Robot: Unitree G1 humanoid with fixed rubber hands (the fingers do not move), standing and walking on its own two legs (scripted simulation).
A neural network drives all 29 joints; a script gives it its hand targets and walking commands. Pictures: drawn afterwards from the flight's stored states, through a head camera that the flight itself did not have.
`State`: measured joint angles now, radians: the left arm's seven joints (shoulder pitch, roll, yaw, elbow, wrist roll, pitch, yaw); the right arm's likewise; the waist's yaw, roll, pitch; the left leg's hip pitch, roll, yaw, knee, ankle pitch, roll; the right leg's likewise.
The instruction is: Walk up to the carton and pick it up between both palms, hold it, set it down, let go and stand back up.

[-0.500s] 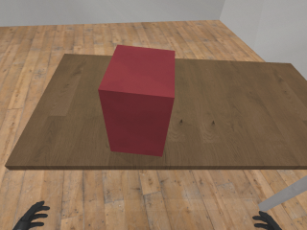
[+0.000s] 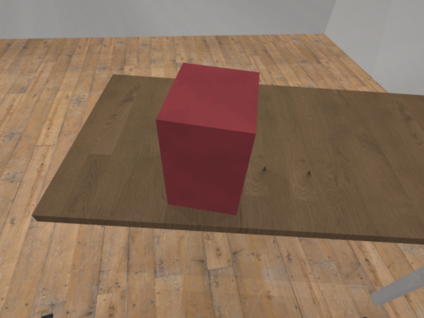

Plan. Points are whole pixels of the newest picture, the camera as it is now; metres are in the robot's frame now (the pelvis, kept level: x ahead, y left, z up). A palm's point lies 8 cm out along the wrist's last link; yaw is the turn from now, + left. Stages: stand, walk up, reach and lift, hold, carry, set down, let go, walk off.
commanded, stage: walk up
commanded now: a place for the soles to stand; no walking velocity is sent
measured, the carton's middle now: (210, 142) +0.49 +0.01 +0.06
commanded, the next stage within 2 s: reach and lift in 1.26 s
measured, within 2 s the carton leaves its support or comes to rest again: neither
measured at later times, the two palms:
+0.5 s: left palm out of the picture +0.09 +0.34 -0.11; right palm out of the picture +0.13 -0.32 -0.09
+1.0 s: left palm out of the picture +0.08 +0.35 -0.10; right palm out of the picture +0.16 -0.30 -0.09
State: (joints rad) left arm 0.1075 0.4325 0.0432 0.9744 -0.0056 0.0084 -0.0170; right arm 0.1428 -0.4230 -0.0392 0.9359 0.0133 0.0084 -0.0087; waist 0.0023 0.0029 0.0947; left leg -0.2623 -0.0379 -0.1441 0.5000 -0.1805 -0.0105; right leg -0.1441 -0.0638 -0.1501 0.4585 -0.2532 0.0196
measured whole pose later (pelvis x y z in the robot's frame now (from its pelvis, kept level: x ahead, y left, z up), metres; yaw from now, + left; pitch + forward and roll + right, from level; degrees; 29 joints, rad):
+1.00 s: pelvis +0.01 +0.01 +0.00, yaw +4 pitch -3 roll -1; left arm 0.13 0.46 0.05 0.93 -0.01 0.00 0.00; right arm 0.09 -0.40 -0.04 0.93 0.01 0.02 0.00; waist 0.03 -0.01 0.10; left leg -0.26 -0.09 -0.18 0.50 -0.18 0.01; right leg -0.12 -0.07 -0.10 0.47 -0.29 0.03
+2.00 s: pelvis +0.02 -0.01 +0.01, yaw -5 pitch -7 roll +0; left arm 0.21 0.33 0.10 0.26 -0.01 0.36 -0.03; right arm 0.21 -0.16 -0.05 0.45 -0.05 -0.03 -0.04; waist 0.07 -0.05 0.13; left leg -0.07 0.03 0.03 0.35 -0.16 -0.02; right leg -0.01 -0.01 0.02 0.36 -0.24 0.01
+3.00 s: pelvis +0.04 +0.01 +0.01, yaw -7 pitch -6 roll +0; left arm 0.20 0.27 0.05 0.01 -0.17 0.11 -0.09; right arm 0.29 -0.01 0.07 -0.02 0.13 -0.02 -0.22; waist 0.09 -0.03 0.09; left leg -0.05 0.03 0.07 0.35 -0.19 0.00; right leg 0.02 -0.02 0.05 0.31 -0.22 0.03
